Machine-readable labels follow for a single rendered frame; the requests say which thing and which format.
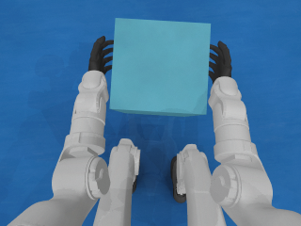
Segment right robot shin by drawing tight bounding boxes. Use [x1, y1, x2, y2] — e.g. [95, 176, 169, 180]
[176, 144, 208, 194]

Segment left robot upper arm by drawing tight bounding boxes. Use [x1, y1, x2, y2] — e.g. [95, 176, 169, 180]
[7, 155, 111, 226]

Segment right robot upper arm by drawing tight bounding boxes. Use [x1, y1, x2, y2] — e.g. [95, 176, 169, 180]
[209, 163, 301, 226]

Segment carton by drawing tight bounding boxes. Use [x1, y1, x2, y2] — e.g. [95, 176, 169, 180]
[109, 18, 211, 117]

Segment left robot hand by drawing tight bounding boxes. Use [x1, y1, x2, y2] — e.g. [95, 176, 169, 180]
[87, 36, 114, 75]

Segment robot shin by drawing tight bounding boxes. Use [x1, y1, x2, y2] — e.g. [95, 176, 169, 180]
[109, 138, 136, 183]
[176, 144, 208, 194]

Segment left robot shin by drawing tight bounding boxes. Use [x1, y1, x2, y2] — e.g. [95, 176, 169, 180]
[109, 138, 136, 183]

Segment left robot forearm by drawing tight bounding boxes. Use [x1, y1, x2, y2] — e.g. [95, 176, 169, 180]
[52, 70, 109, 192]

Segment right robot forearm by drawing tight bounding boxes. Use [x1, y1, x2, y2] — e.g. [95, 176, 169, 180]
[208, 76, 273, 191]

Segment right robot hand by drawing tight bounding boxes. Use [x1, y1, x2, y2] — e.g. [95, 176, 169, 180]
[208, 41, 232, 83]

